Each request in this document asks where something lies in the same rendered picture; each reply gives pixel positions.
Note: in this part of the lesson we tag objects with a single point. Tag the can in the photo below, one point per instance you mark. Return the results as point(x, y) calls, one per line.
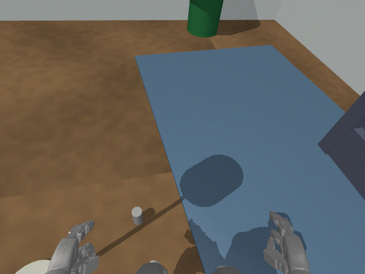
point(137, 215)

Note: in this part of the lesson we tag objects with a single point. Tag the right robot hand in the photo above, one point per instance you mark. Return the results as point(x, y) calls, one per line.
point(290, 246)

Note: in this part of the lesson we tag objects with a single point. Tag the left robot hand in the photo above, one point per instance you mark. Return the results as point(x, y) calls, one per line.
point(69, 256)

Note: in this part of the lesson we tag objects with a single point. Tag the armchair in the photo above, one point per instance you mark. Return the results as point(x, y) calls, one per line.
point(345, 144)

